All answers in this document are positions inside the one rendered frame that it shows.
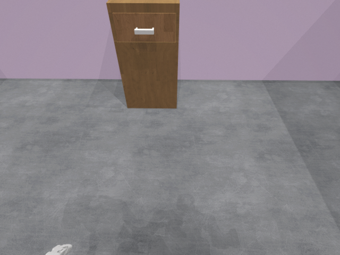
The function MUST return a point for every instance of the drawer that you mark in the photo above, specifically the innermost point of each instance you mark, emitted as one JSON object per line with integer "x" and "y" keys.
{"x": 163, "y": 24}

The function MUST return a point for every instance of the cabinet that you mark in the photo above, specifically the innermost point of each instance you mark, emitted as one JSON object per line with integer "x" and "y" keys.
{"x": 148, "y": 69}

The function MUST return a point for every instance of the robot left hand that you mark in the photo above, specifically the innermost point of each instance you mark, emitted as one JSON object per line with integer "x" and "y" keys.
{"x": 60, "y": 250}

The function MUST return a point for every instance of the handle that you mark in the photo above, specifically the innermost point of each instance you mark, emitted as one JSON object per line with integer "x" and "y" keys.
{"x": 144, "y": 31}

